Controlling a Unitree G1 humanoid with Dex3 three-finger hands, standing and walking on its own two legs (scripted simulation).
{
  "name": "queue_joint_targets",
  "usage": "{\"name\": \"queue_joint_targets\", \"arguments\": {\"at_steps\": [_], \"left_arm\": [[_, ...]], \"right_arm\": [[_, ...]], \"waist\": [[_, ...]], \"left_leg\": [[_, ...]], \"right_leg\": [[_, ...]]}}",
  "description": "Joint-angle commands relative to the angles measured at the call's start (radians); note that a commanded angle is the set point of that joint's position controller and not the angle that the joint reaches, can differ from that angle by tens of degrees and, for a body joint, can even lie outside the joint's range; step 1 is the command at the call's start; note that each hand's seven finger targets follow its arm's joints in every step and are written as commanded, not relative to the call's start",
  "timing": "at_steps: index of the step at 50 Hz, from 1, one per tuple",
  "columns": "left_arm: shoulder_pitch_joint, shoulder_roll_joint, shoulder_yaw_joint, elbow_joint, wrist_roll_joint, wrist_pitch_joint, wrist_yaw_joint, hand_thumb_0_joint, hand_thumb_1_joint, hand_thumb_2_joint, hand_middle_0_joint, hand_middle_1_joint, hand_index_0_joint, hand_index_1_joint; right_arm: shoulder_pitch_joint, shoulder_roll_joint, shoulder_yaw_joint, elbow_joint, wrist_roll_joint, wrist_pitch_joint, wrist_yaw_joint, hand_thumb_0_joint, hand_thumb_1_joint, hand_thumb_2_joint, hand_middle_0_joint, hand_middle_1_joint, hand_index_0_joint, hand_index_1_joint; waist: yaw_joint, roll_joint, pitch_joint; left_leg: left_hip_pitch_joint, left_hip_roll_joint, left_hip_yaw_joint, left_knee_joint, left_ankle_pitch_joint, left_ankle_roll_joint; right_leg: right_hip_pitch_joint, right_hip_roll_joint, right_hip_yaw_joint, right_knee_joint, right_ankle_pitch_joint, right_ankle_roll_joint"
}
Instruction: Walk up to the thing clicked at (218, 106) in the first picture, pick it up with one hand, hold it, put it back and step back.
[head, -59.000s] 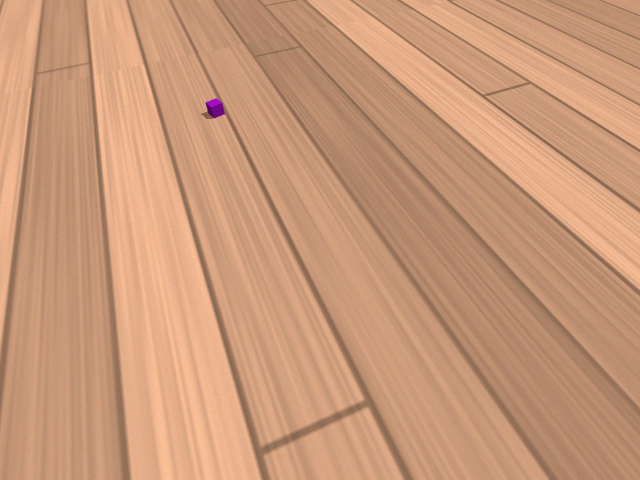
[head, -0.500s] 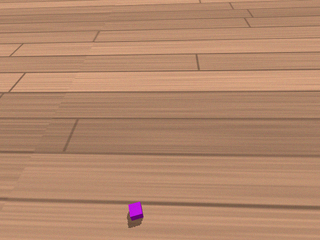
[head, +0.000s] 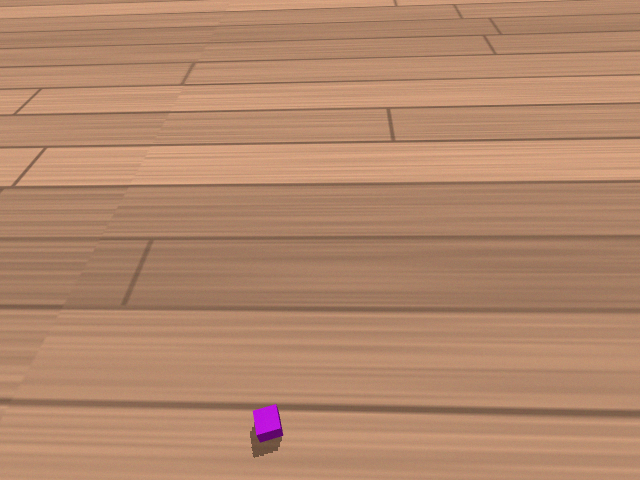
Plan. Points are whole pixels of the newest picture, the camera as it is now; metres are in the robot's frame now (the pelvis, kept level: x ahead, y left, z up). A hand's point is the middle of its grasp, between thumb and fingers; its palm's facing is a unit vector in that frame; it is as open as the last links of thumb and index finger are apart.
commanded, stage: stand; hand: left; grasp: from above
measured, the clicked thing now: (268, 423) +0.44 +0.21 -0.75
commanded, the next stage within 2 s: step back in 1.34 s
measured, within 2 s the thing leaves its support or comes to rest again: neither
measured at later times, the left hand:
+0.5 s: hand out of the picture +0.08 +0.24 -0.16, palm faces +0.02 -0.94 -0.33, open 7.4 cm
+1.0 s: hand out of the picture +0.09 +0.24 -0.16, palm faces +0.01 -0.94 -0.33, open 7.4 cm
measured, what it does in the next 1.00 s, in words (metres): stands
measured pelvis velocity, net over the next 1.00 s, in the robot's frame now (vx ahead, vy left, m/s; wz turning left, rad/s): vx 0.01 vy -0.01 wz -0.01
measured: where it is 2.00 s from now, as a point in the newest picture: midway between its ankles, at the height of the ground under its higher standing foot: outside the picture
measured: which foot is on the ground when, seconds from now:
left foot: down 0.00-1.00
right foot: down 0.00-1.00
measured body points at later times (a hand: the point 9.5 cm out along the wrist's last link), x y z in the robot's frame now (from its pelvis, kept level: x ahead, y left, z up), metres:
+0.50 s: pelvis +0.01 +0.00 +0.00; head +0.01 -0.01 +0.45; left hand +0.08 +0.29 -0.14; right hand +0.08 -0.29 -0.14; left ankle +0.01 +0.12 -0.75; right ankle +0.00 -0.12 -0.75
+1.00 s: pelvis +0.01 -0.01 +0.00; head +0.02 -0.01 +0.45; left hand +0.08 +0.29 -0.13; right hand +0.08 -0.30 -0.14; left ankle +0.01 +0.12 -0.75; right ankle +0.00 -0.12 -0.75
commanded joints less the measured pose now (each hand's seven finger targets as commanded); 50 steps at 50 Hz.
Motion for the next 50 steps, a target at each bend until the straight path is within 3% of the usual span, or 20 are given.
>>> {"name": "queue_joint_targets", "arguments": {"at_steps": [1, 9, 13, 18, 23, 28, 42, 50], "left_arm": [[-0.035, 0.205, 0.03, -0.043, 0.0, -0.017, 0.012, 0.0, 0.9, 0.9, -0.2, -0.3, -0.2, -0.301], [-0.046, 0.205, 0.027, -0.041, -0.002, -0.022, 0.01, 0.0, 0.9, 0.9, -0.2, -0.3, -0.2, -0.301], [-0.054, 0.213, 0.029, -0.044, -0.006, -0.026, 0.011, 0.0, 0.9, 0.9, -0.2, -0.3, -0.2, -0.301], [-0.057, 0.216, 0.03, -0.039, -0.006, -0.022, 0.01, 0.0, 0.9, 0.9, -0.2, -0.3, -0.2, -0.301], [-0.056, 0.214, 0.029, -0.038, -0.008, -0.023, 0.009, 0.0, 0.9, 0.9, -0.2, -0.3, -0.2, -0.301], [-0.067, 0.217, 0.026, -0.043, -0.007, -0.025, 0.006, 0.0, 0.9, 0.9, -0.2, -0.3, -0.2, -0.301], [-0.073, 0.234, 0.027, -0.054, -0.01, -0.027, 0.003, 0.0, 0.9, 0.9, -0.2, -0.3, -0.2, -0.3], [-0.071, 0.239, 0.025, -0.049, -0.013, -0.028, 0.0, 0.0, 0.9, 0.9, -0.2, -0.3, -0.2, -0.3]], "right_arm": [[-0.036, -0.188, -0.03, -0.058, 0.002, -0.026, -0.016, 0.0, -0.9, -0.9, 0.2, 0.3, 0.2, 0.3], [-0.046, -0.201, -0.029, -0.057, 0.003, -0.027, -0.015, 0.0, -0.9, -0.9, 0.2, 0.3, 0.2, 0.3], [-0.042, -0.2, -0.025, -0.052, 0.004, -0.032, -0.015, 0.0, -0.9, -0.9, 0.2, 0.3, 0.2, 0.3], [-0.052, -0.209, -0.024, -0.049, 0.003, -0.03, -0.017, 0.0, -0.9, -0.9, 0.2, 0.3, 0.2, 0.3], [-0.057, -0.215, -0.024, -0.05, 0.005, -0.03, -0.017, 0.0, -0.9, -0.9, 0.2, 0.3, 0.2, 0.3], [-0.054, -0.216, -0.021, -0.047, 0.006, -0.029, -0.013, 0.0, -0.9, -0.9, 0.2, 0.3, 0.2, 0.3], [-0.062, -0.225, -0.019, -0.05, 0.007, -0.034, -0.011, 0.0, -0.9, -0.9, 0.2, 0.3, 0.2, 0.3], [-0.055, -0.224, -0.017, -0.047, 0.007, -0.031, -0.008, 0.0, -0.9, -0.9, 0.2, 0.3, 0.2, 0.3]], "waist": [[0.001, -0.009, -0.027], [-0.001, -0.013, -0.054], [-0.003, -0.009, -0.091], [-0.002, 0.0, -0.073], [-0.001, 0.0, -0.079], [-0.007, -0.002, -0.054], [-0.006, 0.008, -0.094], [-0.008, -0.011, -0.062]], "left_leg": [[-0.044, 0.099, -0.093, -0.082, 0.037, 0.025], [-0.026, 0.107, -0.087, -0.068, 0.108, 0.029], [0.005, 0.113, -0.081, -0.051, 0.207, 0.029], [-0.007, 0.114, -0.082, -0.064, 0.163, 0.028], [0.005, 0.119, -0.078, -0.058, 0.192, 0.03], [-0.027, 0.114, -0.079, -0.075, 0.13, 0.023], [0.009, 0.125, -0.076, -0.069, 0.189, 0.024], [-0.017, 0.121, -0.078, -0.084, 0.15, 0.024]], "right_leg": [[-0.007, -0.096, 0.092, -0.065, 0.011, -0.022], [0.01, -0.103, 0.094, -0.066, 0.062, -0.022], [0.038, -0.111, 0.091, -0.047, 0.176, -0.024], [0.026, -0.105, 0.088, -0.06, 0.123, -0.022], [0.029, -0.111, 0.091, -0.056, 0.159, -0.021], [0.019, -0.107, 0.094, -0.073, 0.1, -0.021], [0.032, -0.113, 0.096, -0.057, 0.161, -0.029], [0.022, -0.11, 0.098, -0.063, 0.121, -0.028]]}}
